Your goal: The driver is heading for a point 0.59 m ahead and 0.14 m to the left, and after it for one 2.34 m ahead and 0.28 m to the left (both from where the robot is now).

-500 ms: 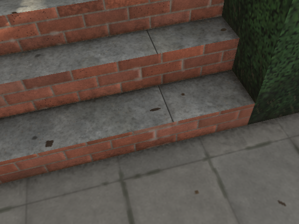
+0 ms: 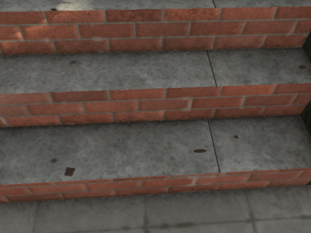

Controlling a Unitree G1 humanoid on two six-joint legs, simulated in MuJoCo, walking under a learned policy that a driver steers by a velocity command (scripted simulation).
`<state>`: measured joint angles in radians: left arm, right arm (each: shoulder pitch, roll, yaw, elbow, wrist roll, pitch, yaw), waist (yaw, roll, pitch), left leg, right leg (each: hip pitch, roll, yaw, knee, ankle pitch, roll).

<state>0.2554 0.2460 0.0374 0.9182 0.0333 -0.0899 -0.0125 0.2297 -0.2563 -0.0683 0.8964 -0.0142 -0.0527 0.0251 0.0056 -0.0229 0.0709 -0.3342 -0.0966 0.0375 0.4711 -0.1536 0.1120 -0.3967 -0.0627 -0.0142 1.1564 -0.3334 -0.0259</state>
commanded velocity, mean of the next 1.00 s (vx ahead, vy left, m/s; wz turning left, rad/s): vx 0.48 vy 0.00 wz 0.54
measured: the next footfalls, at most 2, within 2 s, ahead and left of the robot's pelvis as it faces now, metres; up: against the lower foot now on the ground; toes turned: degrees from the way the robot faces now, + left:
right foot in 0.38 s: +0.38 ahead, -0.10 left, +0.00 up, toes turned +14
left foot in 0.88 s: +0.40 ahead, +0.14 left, +0.00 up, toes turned +33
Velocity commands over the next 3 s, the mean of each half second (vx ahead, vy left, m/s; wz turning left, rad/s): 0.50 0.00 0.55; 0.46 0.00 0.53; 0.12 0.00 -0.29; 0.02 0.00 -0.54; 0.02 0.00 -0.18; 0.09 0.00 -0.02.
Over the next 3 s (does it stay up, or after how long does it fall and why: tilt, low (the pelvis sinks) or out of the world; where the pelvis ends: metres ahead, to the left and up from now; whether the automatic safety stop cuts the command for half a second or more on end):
stays up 0.67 0.07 0.19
